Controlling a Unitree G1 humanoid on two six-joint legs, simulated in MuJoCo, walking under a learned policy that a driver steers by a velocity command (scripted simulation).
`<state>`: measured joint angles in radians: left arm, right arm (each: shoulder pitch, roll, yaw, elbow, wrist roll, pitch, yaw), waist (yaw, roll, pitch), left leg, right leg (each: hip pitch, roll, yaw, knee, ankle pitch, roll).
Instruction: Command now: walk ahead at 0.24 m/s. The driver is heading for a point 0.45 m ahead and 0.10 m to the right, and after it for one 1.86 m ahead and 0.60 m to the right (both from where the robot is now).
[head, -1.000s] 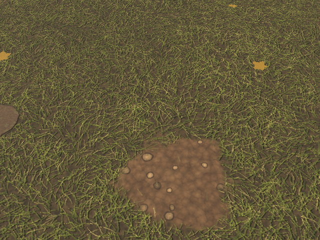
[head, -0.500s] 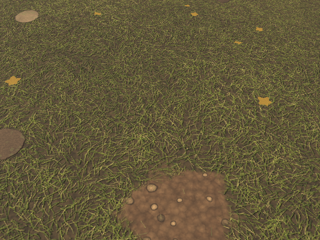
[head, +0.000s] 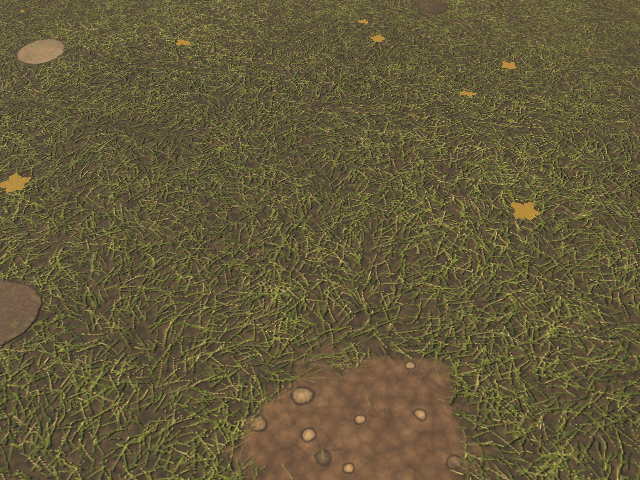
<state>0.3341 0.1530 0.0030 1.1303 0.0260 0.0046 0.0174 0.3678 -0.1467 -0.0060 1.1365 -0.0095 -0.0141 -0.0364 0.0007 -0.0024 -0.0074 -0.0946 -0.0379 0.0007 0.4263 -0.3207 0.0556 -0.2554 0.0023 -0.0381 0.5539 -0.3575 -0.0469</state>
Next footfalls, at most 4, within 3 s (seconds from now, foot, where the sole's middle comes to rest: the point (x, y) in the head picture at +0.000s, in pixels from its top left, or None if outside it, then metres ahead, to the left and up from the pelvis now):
0.64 left None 0.46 0.03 -0.78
1.16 right None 0.39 -0.17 -0.78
1.62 left None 0.47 0.02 -0.78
2.10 right None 0.42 -0.19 -0.78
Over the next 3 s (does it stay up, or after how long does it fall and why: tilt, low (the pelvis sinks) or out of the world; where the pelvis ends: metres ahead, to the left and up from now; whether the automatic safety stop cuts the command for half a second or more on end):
stays up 0.84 -0.28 0.00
